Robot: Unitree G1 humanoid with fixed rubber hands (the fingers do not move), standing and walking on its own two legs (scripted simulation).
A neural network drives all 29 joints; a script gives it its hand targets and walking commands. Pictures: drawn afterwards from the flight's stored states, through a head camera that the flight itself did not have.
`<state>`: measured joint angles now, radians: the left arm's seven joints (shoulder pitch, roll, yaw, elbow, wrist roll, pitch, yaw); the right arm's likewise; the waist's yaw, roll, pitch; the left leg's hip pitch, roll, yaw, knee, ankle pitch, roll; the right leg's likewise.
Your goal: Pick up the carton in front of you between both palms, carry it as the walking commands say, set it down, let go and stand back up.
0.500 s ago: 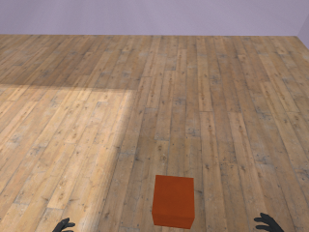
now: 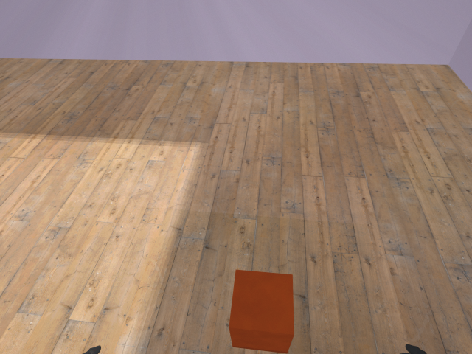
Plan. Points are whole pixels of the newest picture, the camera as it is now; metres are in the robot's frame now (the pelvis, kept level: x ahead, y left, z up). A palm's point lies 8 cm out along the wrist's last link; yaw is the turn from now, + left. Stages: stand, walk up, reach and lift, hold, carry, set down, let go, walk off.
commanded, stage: stand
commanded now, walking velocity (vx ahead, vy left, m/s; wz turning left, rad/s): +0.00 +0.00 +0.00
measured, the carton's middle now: (261, 311) +0.42 -0.05 -0.65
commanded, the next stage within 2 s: none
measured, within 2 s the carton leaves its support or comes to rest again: neither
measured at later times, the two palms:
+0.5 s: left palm out of the picture +0.08 +0.31 -0.10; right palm out of the picture +0.07 -0.30 -0.10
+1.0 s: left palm out of the picture +0.08 +0.31 -0.10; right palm out of the picture +0.06 -0.31 -0.11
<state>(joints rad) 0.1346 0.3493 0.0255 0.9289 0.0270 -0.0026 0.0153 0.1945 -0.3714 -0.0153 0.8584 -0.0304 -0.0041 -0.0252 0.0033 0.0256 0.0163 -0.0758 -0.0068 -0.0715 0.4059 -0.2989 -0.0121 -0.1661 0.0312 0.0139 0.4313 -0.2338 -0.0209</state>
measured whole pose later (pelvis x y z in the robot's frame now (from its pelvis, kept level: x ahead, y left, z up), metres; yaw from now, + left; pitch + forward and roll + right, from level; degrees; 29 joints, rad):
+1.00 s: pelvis -0.02 +0.00 +0.00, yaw -1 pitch -2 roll +0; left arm 0.11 0.38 0.00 1.05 0.01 -0.01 0.01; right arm 0.15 -0.39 0.00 1.00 -0.02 -0.01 -0.01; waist 0.00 0.02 0.03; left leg -0.06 -0.01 -0.05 0.34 -0.24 -0.01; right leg -0.16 0.03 0.04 0.37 -0.17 -0.01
